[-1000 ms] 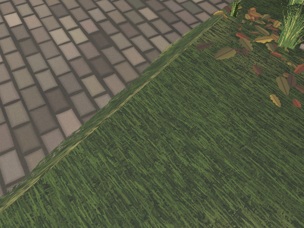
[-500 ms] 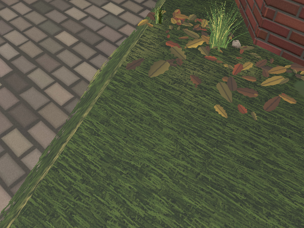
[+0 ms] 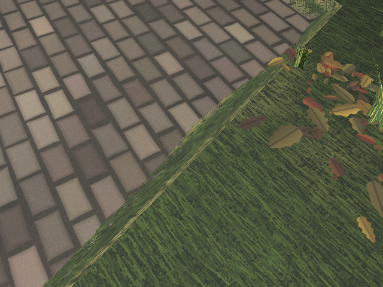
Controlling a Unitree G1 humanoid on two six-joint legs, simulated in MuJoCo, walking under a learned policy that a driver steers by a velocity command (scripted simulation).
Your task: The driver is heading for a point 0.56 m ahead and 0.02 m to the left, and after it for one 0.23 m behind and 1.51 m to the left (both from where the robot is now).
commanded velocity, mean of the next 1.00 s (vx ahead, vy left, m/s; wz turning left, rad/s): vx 0.38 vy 0.00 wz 0.42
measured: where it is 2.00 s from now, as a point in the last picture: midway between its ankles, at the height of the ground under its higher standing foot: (191, 260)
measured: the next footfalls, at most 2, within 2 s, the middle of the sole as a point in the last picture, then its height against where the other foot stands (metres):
right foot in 0.44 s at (233, 285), level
left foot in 0.92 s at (150, 247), level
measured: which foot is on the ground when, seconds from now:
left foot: down 0.00-0.46, up 0.48-0.90, down 0.92-1.00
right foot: up 0.00-0.42, down 0.44-0.92, up 0.94-1.00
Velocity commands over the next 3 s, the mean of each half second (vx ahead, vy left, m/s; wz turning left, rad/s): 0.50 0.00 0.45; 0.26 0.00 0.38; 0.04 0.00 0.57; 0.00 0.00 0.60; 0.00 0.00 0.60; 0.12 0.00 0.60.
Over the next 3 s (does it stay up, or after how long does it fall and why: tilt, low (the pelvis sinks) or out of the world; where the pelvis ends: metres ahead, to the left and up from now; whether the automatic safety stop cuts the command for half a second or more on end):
stays up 0.46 0.08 0.04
